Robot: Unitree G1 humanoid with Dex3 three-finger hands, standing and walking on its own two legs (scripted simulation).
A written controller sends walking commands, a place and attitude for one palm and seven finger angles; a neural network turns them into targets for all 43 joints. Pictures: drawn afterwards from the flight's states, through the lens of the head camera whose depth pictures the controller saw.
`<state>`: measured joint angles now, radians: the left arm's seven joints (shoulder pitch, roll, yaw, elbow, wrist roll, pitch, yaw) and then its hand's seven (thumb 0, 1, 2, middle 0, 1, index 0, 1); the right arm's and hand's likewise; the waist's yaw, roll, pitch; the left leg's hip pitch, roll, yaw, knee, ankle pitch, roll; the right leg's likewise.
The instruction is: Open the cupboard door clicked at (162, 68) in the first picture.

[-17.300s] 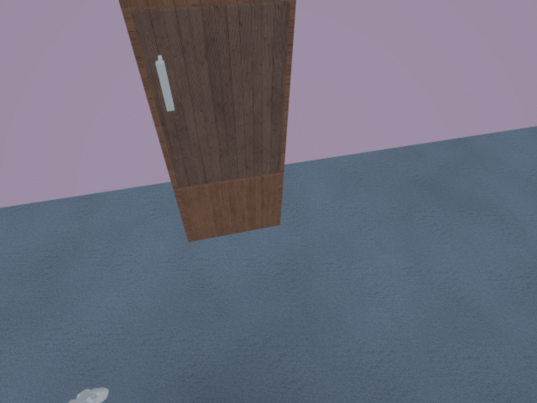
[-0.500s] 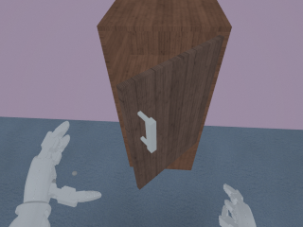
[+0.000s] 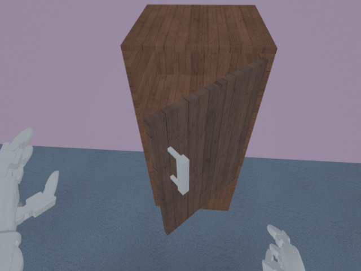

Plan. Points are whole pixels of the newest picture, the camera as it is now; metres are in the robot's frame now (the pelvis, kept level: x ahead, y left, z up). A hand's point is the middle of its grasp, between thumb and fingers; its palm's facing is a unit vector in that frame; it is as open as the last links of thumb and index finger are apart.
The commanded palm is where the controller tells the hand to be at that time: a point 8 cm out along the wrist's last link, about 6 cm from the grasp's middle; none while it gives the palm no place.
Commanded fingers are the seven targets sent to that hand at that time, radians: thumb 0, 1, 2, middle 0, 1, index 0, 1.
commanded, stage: draw the hand back to the body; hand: left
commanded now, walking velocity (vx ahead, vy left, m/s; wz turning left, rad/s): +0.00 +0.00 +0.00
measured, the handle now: (177, 170) +0.35 +0.06 +0.02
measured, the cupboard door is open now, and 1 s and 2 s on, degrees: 45 45 45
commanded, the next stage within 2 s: step back with the hand held close in 0.40 s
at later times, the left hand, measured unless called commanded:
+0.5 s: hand (48, 192) +0.19 +0.25 +0.16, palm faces +0.47 -0.78 -0.42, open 7.4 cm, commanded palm +0.14 +0.29 +0.17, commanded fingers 0.00 0.90 0.90 -0.20 -0.30 -0.20 -0.30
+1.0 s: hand (19, 220) +0.14 +0.27 +0.16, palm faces +0.37 -0.77 -0.52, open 7.4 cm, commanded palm +0.08 +0.31 +0.17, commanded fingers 0.00 0.90 0.90 -0.20 -0.30 -0.20 -0.30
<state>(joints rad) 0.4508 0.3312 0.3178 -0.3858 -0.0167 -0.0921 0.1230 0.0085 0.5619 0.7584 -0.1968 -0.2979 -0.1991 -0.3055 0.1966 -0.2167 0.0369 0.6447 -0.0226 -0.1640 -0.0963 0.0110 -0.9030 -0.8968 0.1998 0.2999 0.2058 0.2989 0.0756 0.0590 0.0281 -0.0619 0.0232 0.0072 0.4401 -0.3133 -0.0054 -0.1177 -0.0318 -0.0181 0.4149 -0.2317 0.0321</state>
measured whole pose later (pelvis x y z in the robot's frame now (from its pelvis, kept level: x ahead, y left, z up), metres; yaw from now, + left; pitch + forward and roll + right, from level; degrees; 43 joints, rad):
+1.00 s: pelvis -0.07 +0.01 +0.00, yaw -2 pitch -1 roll +0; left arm 0.55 0.43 0.43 -0.50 -0.02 -0.18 0.13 0.02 0.89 0.90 -0.21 -0.30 -0.22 -0.31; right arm 0.17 -0.22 0.00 0.56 0.00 -0.05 -0.10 0.01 -0.90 -0.90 0.20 0.30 0.20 0.30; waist 0.01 -0.01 0.07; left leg -0.25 0.01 0.04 0.50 -0.23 0.02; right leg -0.30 -0.04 0.02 0.43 -0.11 0.05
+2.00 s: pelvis -0.28 -0.03 -0.01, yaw +9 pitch -1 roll +3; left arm 0.49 0.41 0.50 -0.47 -0.03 -0.27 0.14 0.01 0.88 0.90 -0.21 -0.30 -0.22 -0.31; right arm 0.26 -0.19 0.00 0.73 -0.01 -0.15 -0.07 0.01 -0.90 -0.90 0.20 0.30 0.21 0.30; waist 0.08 -0.06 -0.02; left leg -0.53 0.01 0.04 1.05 -0.34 -0.03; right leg -0.31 -0.01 0.05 0.67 -0.34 -0.02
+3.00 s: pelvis -0.33 -0.03 -0.02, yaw +5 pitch -2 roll +0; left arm 0.27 0.18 -0.01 0.72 0.03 0.05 0.00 0.01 0.91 0.90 -0.20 -0.30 -0.20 -0.30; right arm 0.21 -0.22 0.01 0.86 -0.03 0.02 0.00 0.01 -0.91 -0.90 0.20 0.30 0.20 0.30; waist -0.03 0.03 0.03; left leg -0.28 0.03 -0.01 0.62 -0.29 0.01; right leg -0.30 0.04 -0.14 0.60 -0.27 -0.11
